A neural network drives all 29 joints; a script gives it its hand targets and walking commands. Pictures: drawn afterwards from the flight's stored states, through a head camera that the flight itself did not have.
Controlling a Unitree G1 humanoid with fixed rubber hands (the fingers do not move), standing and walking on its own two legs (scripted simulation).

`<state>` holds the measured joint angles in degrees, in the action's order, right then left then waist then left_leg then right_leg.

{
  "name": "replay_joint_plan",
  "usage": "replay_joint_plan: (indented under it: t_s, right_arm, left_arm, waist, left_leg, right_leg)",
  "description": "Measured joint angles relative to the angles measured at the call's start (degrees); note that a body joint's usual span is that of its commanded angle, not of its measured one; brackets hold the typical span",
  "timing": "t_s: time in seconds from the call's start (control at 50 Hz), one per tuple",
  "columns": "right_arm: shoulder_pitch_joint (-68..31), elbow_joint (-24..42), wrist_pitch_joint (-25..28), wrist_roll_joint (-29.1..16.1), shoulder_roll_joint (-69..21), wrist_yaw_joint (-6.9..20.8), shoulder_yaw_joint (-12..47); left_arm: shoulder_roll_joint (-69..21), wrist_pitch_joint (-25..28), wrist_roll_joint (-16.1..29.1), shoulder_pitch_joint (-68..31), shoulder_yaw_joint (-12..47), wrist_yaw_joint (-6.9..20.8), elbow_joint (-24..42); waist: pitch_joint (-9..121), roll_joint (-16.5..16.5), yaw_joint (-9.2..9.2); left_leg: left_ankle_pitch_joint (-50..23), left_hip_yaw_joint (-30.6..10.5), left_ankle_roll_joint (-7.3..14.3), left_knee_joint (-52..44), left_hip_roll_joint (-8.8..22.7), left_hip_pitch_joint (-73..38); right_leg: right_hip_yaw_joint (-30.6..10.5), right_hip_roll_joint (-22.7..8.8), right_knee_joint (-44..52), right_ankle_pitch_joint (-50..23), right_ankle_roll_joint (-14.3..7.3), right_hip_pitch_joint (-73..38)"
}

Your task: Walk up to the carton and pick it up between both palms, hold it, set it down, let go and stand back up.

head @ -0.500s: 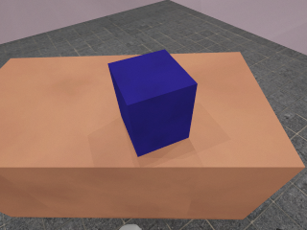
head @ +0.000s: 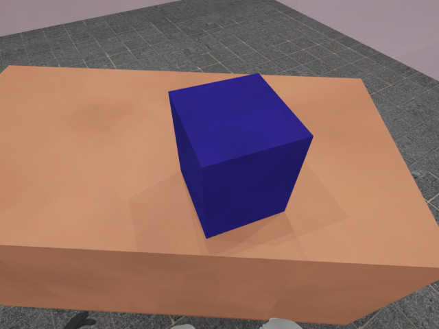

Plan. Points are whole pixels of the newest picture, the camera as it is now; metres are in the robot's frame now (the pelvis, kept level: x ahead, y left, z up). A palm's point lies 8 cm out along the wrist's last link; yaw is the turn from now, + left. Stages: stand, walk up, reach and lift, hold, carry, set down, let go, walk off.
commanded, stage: walk up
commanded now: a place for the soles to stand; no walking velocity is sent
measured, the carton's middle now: (232, 157) +0.46 +0.00 +0.03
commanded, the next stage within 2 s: reach and lift in 1.94 s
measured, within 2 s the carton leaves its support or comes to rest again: neither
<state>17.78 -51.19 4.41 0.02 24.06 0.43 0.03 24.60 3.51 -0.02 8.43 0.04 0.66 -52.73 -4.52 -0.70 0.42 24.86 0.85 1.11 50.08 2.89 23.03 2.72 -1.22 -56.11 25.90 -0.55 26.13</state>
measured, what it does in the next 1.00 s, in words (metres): steps on the spot: right foot, then left foot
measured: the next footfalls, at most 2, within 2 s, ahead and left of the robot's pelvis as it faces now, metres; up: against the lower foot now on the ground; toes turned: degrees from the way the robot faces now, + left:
right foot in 0.04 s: +0.09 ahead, -0.14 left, +0.00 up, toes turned -2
left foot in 0.30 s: +0.08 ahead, +0.10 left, +0.00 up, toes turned +1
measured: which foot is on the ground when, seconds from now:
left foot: down 0.00-0.06, up 0.08-0.28, down 0.30-1.00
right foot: up 0.00-0.02, down 0.04-1.00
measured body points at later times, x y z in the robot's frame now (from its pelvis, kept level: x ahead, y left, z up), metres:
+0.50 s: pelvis +0.02 -0.01 +0.00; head +0.04 +0.00 +0.45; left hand +0.12 +0.31 -0.12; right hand +0.10 -0.33 -0.10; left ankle +0.03 +0.10 -0.70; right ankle +0.04 -0.14 -0.70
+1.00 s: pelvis +0.02 -0.02 +0.00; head +0.05 -0.02 +0.45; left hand +0.13 +0.30 -0.10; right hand +0.12 -0.34 -0.11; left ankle +0.04 +0.10 -0.70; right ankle +0.05 -0.14 -0.70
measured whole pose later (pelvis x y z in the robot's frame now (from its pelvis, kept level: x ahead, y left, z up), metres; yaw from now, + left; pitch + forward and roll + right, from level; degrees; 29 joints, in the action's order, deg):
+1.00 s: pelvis +0.02 -0.02 +0.00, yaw -1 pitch -1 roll -1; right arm 10.4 -51.2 1.0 0.0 23.9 0.4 0.0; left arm 24.3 4.3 0.0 10.2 0.0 -1.0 -52.8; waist -4.6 0.8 0.4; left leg 28.8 1.6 0.5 49.9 2.5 22.9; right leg 2.2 -0.6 -47.4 23.0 -0.8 22.9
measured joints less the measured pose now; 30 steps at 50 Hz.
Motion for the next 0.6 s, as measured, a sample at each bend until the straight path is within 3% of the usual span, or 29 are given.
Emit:
replay_joint_plan:
  t_s: [0.06, 0.28, 0.34, 0.5, 0.54, 0.6]
  right_arm:
    - [-1.13, -0.02, -0.93, 0.00, -0.01, 0.00, -0.01]
    - [-7.41, 0.02, -2.19, 0.00, -0.12, -0.02, 0.00]
    - [-7.34, 0.03, -0.91, 0.00, -0.11, -0.02, 0.00]
    - [-4.49, 0.00, 0.02, 0.00, -0.12, -0.02, 0.00]
    - [-4.51, -0.02, -0.33, 0.00, -0.12, -0.02, 0.00]
    - [-5.74, 0.00, -1.51, 0.00, -0.13, -0.02, -0.01]
  left_arm:
    - [-0.06, 0.22, 0.00, 0.50, 0.00, -0.21, -0.01]
    - [-0.26, 0.25, 0.00, 3.51, 0.00, -0.81, 0.00]
    - [-0.26, -0.05, 0.00, 3.22, 0.00, -0.71, -0.02]
    - [-0.26, -0.53, 0.00, 1.03, 0.00, -0.49, -0.01]
    - [-0.26, -0.48, 0.00, 0.89, 0.00, -0.47, 0.00]
    - [-0.26, -0.16, 0.00, 1.56, 0.00, -0.47, -0.02]
  waist:
    - [-0.32, 0.25, 0.00]
    - [-0.61, 1.49, 0.02]
    - [-0.60, 1.15, 0.02]
    - [-0.52, 1.10, 0.02]
    - [-0.50, 1.12, 0.02]
    - [-0.39, 1.17, 0.01]
  left_leg:
    - [0.59, 0.78, -0.28, 1.32, 0.12, 0.20]
    - [4.05, 0.30, -0.29, 2.38, -0.39, 0.58]
    - [-0.71, 0.24, -0.29, 0.38, -0.65, 0.24]
    - [0.58, 0.41, -0.29, 0.38, -0.16, 0.14]
    - [0.68, 0.64, -0.41, 0.39, -0.12, 0.10]
    - [3.11, 0.63, -0.42, 0.44, -0.23, 0.10]
  right_leg:
    - [-0.22, 0.17, 8.25, -2.28, -0.51, -2.48]
    - [0.89, 0.55, 7.80, -2.93, -0.83, -3.29]
    - [1.20, 0.33, 7.59, -2.80, -0.44, -3.32]
    - [0.15, 0.46, 7.26, 0.67, -0.44, -3.05]
    - [-0.02, 0.43, 8.07, -3.44, -0.33, -3.05]
    - [-0.11, 0.49, 8.08, -2.78, -0.19, -3.12]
